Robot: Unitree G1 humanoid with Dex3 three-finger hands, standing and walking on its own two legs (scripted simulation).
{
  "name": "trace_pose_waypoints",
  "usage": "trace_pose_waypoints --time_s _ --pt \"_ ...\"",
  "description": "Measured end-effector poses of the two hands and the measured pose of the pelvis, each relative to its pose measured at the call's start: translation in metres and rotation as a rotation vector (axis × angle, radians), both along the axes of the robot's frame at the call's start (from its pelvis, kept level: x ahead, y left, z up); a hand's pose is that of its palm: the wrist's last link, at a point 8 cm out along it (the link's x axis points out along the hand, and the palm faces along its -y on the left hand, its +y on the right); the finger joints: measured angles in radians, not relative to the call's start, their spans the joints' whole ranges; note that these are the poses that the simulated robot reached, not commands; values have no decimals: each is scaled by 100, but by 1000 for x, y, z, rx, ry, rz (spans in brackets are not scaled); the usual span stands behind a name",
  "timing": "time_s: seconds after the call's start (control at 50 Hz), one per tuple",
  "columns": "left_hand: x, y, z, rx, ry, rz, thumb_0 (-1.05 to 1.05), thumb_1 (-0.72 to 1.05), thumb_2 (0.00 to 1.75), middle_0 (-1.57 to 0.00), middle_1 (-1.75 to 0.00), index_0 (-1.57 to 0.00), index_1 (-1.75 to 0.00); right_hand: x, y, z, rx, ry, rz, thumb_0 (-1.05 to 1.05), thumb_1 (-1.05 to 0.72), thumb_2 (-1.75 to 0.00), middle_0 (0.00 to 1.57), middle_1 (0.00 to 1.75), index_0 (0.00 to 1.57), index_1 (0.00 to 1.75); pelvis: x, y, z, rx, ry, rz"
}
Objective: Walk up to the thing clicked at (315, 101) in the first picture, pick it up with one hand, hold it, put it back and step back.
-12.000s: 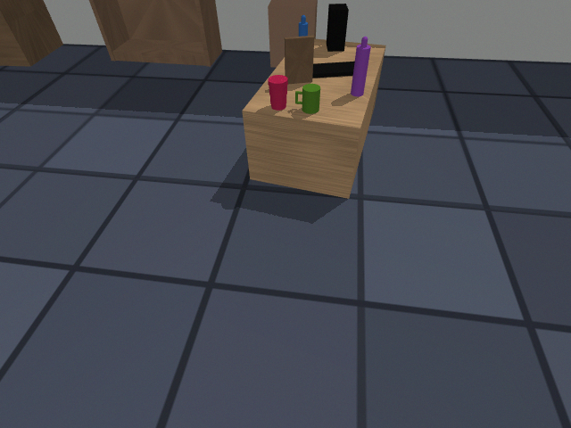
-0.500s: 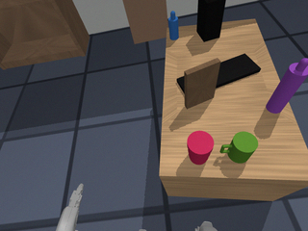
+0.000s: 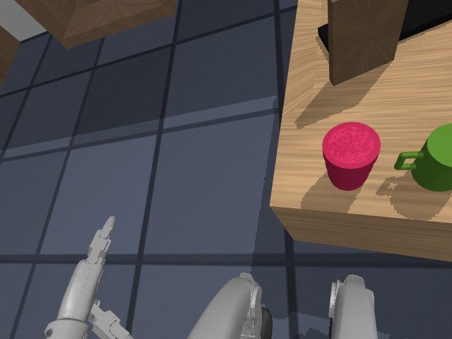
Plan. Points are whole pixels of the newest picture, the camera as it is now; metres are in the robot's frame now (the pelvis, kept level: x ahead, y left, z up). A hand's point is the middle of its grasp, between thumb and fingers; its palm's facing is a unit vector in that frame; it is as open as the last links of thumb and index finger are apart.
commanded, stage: close in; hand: right
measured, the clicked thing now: (434, 160) +0.48 -0.27 -0.13
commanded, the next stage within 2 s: rest palm in 0.68 s
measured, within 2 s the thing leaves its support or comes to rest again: neither
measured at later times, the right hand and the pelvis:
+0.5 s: hand out of the picture +0.42 -0.31 -0.13, palm faces +0.29 +0.96 +0.03, open 17.7 cm; pelvis -0.02 +0.01 -0.07, yaw +2 degrees
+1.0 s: hand (447, 183) +0.43 -0.28 -0.12, palm faces +0.34 +0.94 +0.03, open 17.7 cm; pelvis -0.01 +0.01 -0.05, yaw +1 degrees
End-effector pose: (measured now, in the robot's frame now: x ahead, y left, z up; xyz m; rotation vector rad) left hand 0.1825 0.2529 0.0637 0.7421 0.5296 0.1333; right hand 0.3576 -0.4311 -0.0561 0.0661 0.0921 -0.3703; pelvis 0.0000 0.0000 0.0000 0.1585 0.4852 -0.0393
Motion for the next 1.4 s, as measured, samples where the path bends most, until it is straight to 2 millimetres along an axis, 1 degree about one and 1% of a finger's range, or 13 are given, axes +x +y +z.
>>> trace_pose_waypoints --time_s 0.1,0.16,0.24,0.34,0.48,0.54,0.64,0.84,0.98,1.08,1.18,1.28,1.4 --pt "-10 -10 -5 -3 -50 -46 -1 -53 5 -6 -4 -5 -5 0 22 -42 26 35 36 -2 61 -8 2 6 4 7 -9 0 -25 9 23 14" --pt "-16 -11 -1 35 -72 -68 -1 -53 5 -6 -5 -6 -5 -2 31 -67 32 38 23 -2 61 -8 2 6 4 7 -14 1 -40 12 28 21" --pt "-20 -6 14 119 -104 -88 -1 -53 4 -7 -5 -7 -5 -2 38 -79 -2 -52 -25 -2 61 -8 2 7 3 7 -20 4 -55 14 28 23" --pt "-20 0 28 174 -144 -93 -1 -53 4 -6 -5 -7 -5 1 44 -79 -20 -68 -12 -2 61 -7 2 7 3 7 -24 8 -62 19 28 14" --pt "-30 0 8 85 -136 -40 -1 -51 3 -6 -6 -7 -5 22 75 -74 -29 -29 83 -2 60 -8 1 6 2 7 -23 6 -67 14 31 19" --pt "-35 -3 7 47 -136 -30 -1 -51 3 -6 -6 -7 -5 27 83 -73 -11 -10 55 -2 59 -8 2 6 3 7 -22 6 -64 9 28 25" --pt "-38 -1 11 34 -127 -9 -1 -52 4 -6 -6 -7 -5 25 91 -73 -5 9 21 -1 58 -8 2 6 3 7 -18 7 -59 0 39 37" --pt "-25 7 14 55 -142 -4 -1 -52 4 -6 -6 -7 -5 21 102 -69 -17 -26 20 -2 60 -9 1 7 2 7 -14 9 -58 -8 39 31" --pt "-22 3 13 33 -140 -18 -1 -54 6 -6 -5 -6 -5 29 111 -62 -24 -32 24 -2 59 -9 2 7 3 7 -13 11 -55 -12 39 25" --pt "-26 4 7 20 -123 -4 -1 -54 5 -6 -5 -6 -5 41 113 -59 -30 -35 18 -2 60 -6 10 8 11 9 -13 11 -56 -12 42 29" --pt "-31 7 6 23 -108 15 -1 -53 5 -6 -5 -6 -5 51 114 -55 -30 -41 6 -2 60 -6 23 15 24 16 -13 10 -56 -14 47 31" --pt "-32 10 8 36 -101 31 -1 -53 5 -6 -5 -6 -5 53 111 -53 -27 -29 -10 -2 59 -11 35 24 37 24 -13 9 -54 -14 51 32" --pt "-27 7 7 40 -104 17 -1 -53 5 -5 -5 -6 -5 56 106 -53 -37 -23 -21 -1 55 -20 51 38 55 39 -14 9 -55 -12 51 28"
